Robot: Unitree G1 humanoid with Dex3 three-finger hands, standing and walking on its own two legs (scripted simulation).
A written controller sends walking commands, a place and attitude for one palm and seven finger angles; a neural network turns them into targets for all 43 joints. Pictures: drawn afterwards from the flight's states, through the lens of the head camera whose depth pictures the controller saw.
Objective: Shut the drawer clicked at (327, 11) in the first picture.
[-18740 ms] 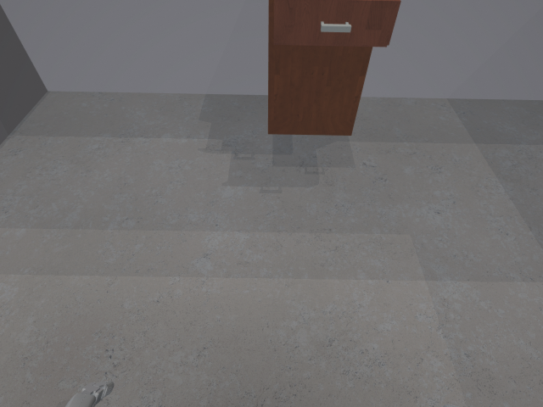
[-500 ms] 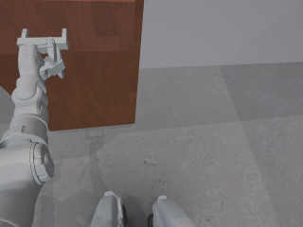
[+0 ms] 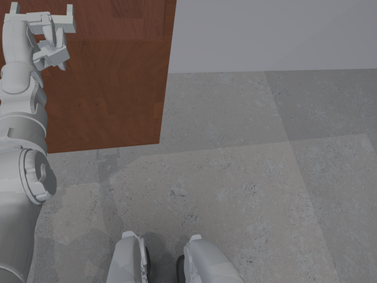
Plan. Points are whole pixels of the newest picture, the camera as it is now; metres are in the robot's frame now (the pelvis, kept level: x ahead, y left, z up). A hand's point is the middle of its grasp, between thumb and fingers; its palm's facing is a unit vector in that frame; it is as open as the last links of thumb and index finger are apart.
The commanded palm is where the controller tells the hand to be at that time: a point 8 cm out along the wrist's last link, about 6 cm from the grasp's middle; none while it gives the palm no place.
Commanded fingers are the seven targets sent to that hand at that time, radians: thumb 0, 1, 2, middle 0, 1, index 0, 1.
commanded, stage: push the drawer shut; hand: left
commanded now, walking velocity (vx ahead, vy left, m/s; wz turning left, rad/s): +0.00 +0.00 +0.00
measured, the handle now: (42, 16) +0.63 +0.22 +0.09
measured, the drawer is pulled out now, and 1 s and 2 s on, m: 0.00 0.00 0.00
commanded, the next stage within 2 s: pull the fist back off the drawer in 0.14 s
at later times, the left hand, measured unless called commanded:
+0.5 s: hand (59, 44) +0.56 +0.19 +0.08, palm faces +0.06 -1.00 -0.05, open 3.2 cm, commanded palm +0.57 +0.19 +0.08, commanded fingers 0.00 0.90 0.90 -1.40 -1.60 -1.40 -1.60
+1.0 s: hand (64, 49) +0.56 +0.18 +0.08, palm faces +0.06 -1.00 -0.03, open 2.9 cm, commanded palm +0.53 +0.21 +0.08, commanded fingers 0.00 0.90 0.90 -1.40 -1.60 -1.40 -1.60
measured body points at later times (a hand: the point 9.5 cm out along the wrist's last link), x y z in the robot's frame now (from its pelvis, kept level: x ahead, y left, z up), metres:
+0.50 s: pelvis -0.03 +0.00 -0.01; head +0.14 +0.05 +0.40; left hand +0.55 +0.24 +0.09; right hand -0.08 -0.25 -0.09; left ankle +0.06 +0.08 -0.63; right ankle -0.01 -0.10 -0.63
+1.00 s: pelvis +0.01 +0.00 +0.01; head +0.16 +0.03 +0.43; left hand +0.55 +0.23 +0.08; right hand -0.02 -0.26 -0.09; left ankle +0.06 +0.08 -0.63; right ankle -0.01 -0.10 -0.63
